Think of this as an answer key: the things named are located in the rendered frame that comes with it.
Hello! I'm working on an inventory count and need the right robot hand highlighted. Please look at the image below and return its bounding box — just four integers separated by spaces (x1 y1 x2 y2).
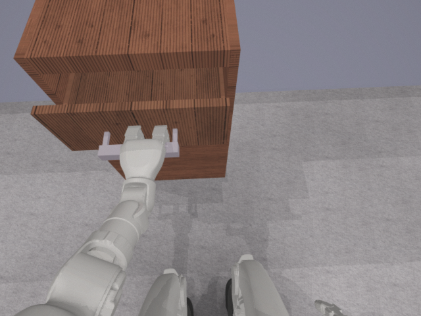
314 300 348 316

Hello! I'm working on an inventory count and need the robot left forearm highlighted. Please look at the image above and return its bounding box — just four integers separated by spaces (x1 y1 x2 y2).
46 177 156 303

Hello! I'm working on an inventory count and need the robot thigh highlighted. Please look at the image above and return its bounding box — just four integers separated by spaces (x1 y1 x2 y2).
231 260 289 316
138 273 187 316

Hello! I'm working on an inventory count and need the handle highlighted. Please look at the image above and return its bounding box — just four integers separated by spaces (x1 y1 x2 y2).
98 128 180 161

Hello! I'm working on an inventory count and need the left robot hand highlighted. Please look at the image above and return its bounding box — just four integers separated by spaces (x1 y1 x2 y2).
120 125 170 181

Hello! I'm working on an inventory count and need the left robot upper arm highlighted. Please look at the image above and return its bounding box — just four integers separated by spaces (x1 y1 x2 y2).
14 252 127 316

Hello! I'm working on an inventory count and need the drawer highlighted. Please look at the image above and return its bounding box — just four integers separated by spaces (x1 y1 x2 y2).
31 67 230 151

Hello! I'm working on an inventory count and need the robot right thigh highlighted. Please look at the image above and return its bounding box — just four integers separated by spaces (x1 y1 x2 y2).
231 260 289 316

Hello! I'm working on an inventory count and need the cabinet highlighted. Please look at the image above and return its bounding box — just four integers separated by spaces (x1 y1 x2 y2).
13 0 241 180

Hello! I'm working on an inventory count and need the robot left thigh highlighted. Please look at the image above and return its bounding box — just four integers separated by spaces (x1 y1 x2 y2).
138 273 187 316

